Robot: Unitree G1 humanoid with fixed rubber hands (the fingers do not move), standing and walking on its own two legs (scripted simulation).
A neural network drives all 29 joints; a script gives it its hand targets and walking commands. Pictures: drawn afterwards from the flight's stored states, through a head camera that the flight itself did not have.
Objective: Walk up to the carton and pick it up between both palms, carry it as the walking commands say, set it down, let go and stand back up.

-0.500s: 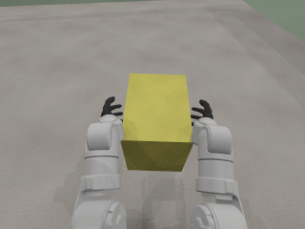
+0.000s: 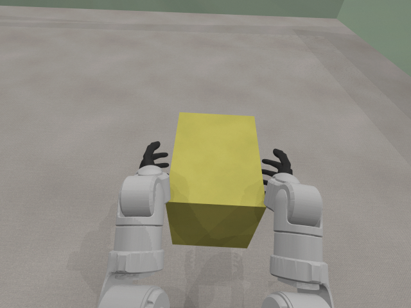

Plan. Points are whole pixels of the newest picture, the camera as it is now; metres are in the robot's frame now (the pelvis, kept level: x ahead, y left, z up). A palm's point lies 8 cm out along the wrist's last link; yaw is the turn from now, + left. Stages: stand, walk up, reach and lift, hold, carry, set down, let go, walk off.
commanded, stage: carry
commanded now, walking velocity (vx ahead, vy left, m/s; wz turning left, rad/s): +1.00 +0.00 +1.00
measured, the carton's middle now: (213, 180) +0.39 -0.03 +0.03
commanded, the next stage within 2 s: none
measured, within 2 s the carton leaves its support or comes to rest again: neither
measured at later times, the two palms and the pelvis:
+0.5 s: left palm (62, 133) +0.46 +0.30 +0.09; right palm (167, 109) +0.57 +0.08 +0.08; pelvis +0.25 +0.06 -0.01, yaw +27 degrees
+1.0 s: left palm out of the picture +0.74 +0.62 +0.07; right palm (69, 49) +0.92 +0.45 +0.07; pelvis +0.63 +0.32 -0.03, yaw +52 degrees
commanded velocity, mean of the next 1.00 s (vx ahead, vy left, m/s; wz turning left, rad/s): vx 1.00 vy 0.00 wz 1.00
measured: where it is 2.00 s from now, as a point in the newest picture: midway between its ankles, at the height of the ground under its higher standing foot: outside the picture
